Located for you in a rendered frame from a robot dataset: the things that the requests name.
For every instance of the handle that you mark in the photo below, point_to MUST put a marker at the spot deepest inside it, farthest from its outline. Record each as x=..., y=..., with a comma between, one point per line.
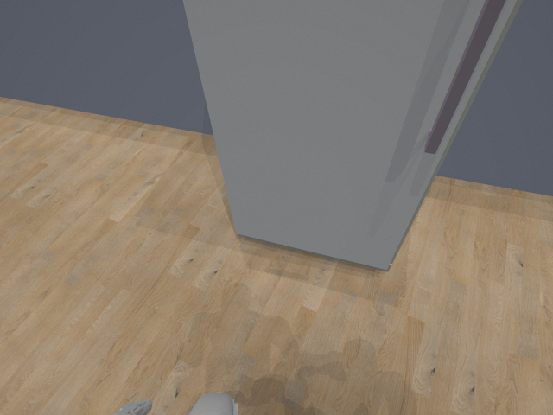
x=477, y=41

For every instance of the robot left thigh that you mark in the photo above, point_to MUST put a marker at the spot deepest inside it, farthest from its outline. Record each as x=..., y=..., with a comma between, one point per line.
x=215, y=404

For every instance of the fridge door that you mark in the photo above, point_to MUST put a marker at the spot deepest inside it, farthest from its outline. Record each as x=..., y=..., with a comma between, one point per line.
x=321, y=110

